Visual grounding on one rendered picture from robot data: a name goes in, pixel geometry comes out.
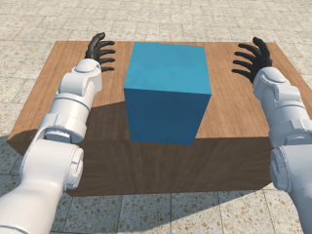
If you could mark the pedestal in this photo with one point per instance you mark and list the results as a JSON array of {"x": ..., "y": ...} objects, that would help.
[{"x": 231, "y": 150}]

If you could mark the robot right upper arm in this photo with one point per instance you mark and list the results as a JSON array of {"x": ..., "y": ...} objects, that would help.
[{"x": 291, "y": 170}]

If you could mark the right robot hand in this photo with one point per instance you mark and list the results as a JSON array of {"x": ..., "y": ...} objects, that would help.
[{"x": 260, "y": 59}]

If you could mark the robot left forearm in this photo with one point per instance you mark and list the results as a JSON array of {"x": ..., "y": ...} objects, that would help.
[{"x": 66, "y": 120}]

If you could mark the left robot hand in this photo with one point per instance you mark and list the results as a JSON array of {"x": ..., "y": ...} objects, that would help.
[{"x": 95, "y": 53}]

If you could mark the robot right forearm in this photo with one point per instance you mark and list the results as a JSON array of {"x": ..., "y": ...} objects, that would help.
[{"x": 288, "y": 121}]

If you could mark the carton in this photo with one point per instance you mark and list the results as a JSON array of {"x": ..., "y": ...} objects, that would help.
[{"x": 167, "y": 90}]

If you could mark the robot left upper arm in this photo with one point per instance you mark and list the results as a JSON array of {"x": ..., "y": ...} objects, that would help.
[{"x": 50, "y": 168}]

